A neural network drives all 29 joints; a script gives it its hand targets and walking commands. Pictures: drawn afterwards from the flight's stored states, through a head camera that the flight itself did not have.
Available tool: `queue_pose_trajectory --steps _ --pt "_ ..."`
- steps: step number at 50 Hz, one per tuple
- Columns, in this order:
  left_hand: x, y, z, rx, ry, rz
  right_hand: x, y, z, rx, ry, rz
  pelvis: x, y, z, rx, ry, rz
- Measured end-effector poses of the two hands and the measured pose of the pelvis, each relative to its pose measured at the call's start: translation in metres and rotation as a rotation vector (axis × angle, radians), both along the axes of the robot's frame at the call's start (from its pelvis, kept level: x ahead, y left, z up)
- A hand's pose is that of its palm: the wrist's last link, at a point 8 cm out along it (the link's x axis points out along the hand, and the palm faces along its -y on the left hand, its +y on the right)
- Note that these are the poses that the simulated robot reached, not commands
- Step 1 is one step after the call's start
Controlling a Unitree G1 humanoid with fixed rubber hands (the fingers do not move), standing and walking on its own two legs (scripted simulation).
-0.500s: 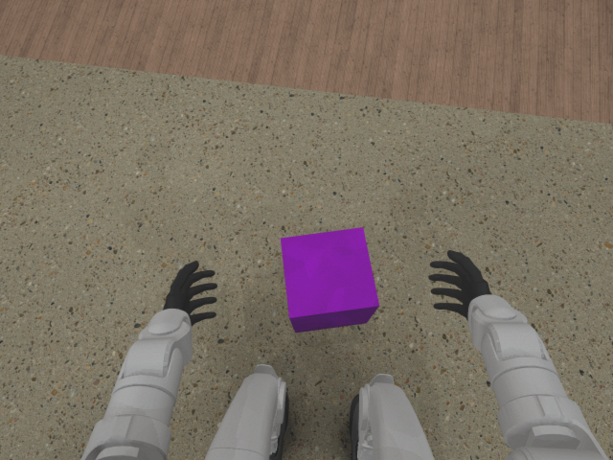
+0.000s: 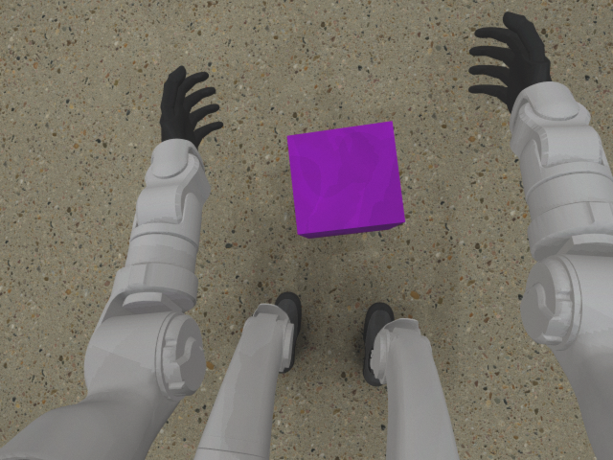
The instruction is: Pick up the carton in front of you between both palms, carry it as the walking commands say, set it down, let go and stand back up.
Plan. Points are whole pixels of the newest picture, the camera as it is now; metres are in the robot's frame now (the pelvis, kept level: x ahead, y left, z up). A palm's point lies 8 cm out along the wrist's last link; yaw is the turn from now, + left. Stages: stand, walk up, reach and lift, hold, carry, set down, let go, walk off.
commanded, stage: reach and lift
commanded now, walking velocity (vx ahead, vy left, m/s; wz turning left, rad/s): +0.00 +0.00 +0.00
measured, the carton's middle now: (344, 188) +0.49 +0.01 -0.52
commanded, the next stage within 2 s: none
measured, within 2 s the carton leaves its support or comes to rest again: leaves its support in 1.74 s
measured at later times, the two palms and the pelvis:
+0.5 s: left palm (233, 180) +0.45 +0.21 -0.31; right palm (456, 159) +0.52 -0.17 -0.32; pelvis -0.01 +0.01 -0.15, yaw +2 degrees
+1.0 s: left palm (254, 183) +0.47 +0.21 -0.45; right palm (427, 175) +0.52 -0.16 -0.47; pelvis -0.04 +0.01 -0.28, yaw +3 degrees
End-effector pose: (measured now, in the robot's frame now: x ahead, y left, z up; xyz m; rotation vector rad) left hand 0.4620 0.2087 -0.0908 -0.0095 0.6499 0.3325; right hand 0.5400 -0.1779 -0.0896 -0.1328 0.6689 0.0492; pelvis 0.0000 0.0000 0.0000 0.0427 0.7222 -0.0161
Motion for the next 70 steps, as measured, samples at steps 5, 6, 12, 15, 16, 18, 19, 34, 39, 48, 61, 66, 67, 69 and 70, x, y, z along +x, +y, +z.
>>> queue_pose_trajectory --steps 5,6,12,15,16,18,19,34,39,48,61,66,67,69,70 --pt "0.007 0.001 -0.014 -0.002 -0.003 -0.006 0.007 0.001 -0.017 0.006 -0.001 0.002 0.011 0.0 -0.001 0.004 0.071 0.005" --pt "0.007 0.001 -0.019 -0.003 0.0 -0.007 0.007 0.001 -0.022 0.009 0.001 0.0 0.013 0.0 -0.003 0.005 0.085 0.006" --pt "0.006 -0.002 -0.065 -0.009 0.032 -0.016 -0.001 0.006 -0.069 0.015 0.028 -0.015 0.017 0.002 -0.031 0.01 0.155 0.009" --pt "0.002 -0.003 -0.099 -0.011 0.051 -0.02 -0.008 0.007 -0.105 0.012 0.043 -0.025 0.014 0.004 -0.055 0.013 0.178 0.011" --pt "0.001 -0.003 -0.111 -0.012 0.055 -0.02 -0.01 0.007 -0.119 0.011 0.046 -0.028 0.013 0.005 -0.064 0.014 0.184 0.011" --pt "-0.002 -0.002 -0.137 -0.012 0.061 -0.02 -0.015 0.007 -0.145 0.007 0.047 -0.035 0.008 0.006 -0.083 0.015 0.192 0.013" --pt "-0.003 -0.002 -0.149 -0.012 0.062 -0.02 -0.017 0.007 -0.158 0.005 0.045 -0.037 0.006 0.007 -0.093 0.015 0.193 0.014" --pt "-0.007 -0.004 -0.288 -0.027 0.07 -0.02 -0.018 0.009 -0.292 -0.004 0.027 -0.059 -0.041 0.009 -0.225 0.017 0.018 0.023" --pt "-0.005 -0.008 -0.32 -0.032 0.102 -0.029 -0.018 0.014 -0.323 -0.001 0.06 -0.062 -0.047 0.008 -0.249 0.019 -0.036 0.024" --pt "0.008 0.001 -0.354 -0.012 0.116 -0.043 -0.02 0.019 -0.372 0.006 0.063 -0.055 -0.045 0.008 -0.274 0.023 -0.078 0.038" --pt "0.01 -0.013 -0.351 -0.033 0.107 -0.062 -0.019 0.024 -0.359 0.01 0.047 -0.042 -0.037 0.009 -0.275 0.014 -0.064 0.04" --pt "0.008 -0.017 -0.349 -0.034 0.107 -0.076 -0.02 0.032 -0.356 0.015 0.055 -0.035 -0.038 0.009 -0.271 0.016 -0.053 0.043" --pt "0.009 -0.019 -0.349 -0.037 0.105 -0.082 -0.02 0.035 -0.357 0.018 0.056 -0.031 -0.039 0.009 -0.27 0.016 -0.052 0.045" --pt "0.012 -0.027 -0.348 -0.046 0.099 -0.098 -0.021 0.043 -0.358 0.026 0.057 -0.018 -0.04 0.009 -0.269 0.015 -0.053 0.047" --pt "0.014 -0.031 -0.348 -0.052 0.096 -0.106 -0.021 0.045 -0.358 0.033 0.055 -0.015 -0.041 0.009 -0.269 0.014 -0.055 0.048"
